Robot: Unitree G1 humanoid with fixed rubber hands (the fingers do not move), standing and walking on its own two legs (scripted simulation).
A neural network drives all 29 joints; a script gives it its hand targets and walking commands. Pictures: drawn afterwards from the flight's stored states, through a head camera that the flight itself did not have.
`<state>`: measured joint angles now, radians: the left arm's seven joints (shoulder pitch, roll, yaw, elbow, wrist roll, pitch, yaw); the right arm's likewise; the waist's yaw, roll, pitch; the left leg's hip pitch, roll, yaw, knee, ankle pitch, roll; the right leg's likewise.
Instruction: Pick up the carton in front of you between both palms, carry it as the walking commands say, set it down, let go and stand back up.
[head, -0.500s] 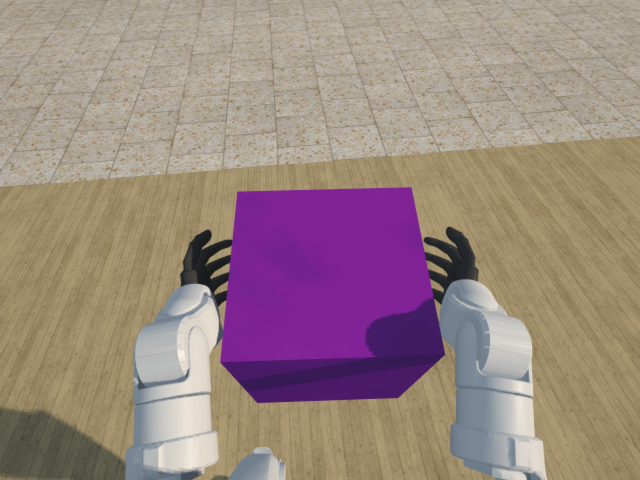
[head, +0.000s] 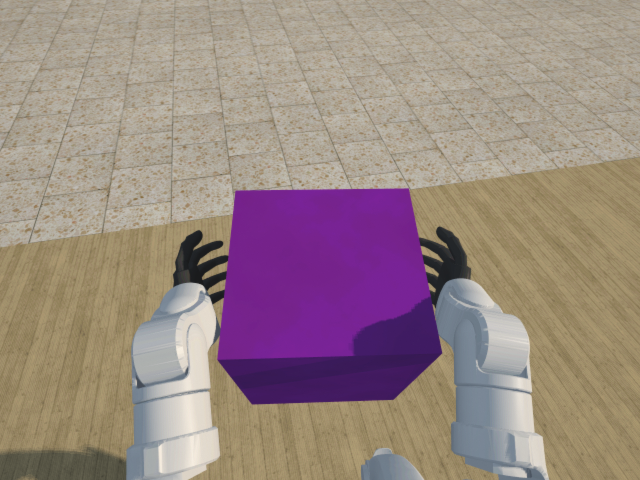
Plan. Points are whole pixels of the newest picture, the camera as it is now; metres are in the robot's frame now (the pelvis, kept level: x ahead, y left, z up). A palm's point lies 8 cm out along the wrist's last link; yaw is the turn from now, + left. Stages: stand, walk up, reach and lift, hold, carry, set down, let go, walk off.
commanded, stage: carry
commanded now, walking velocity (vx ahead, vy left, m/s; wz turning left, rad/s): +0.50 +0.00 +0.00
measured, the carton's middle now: (323, 306) +0.35 -0.02 +0.02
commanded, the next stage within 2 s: none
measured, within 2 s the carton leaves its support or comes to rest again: neither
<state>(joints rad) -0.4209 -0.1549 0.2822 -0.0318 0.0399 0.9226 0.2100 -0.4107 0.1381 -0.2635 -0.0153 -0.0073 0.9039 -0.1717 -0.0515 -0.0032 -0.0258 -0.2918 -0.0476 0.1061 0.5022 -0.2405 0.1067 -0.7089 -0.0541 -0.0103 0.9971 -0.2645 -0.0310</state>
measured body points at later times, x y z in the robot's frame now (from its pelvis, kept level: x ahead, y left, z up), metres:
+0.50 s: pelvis +0.31 -0.04 -0.02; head +0.35 -0.05 +0.43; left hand +0.64 +0.14 +0.04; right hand +0.66 -0.18 +0.03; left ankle +0.36 +0.11 -0.69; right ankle +0.29 -0.09 -0.76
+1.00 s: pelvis +0.61 +0.02 -0.05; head +0.64 +0.03 +0.40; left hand +0.96 +0.16 +0.02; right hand +0.94 -0.15 +0.03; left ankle +0.59 +0.06 -0.78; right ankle +0.65 -0.13 -0.71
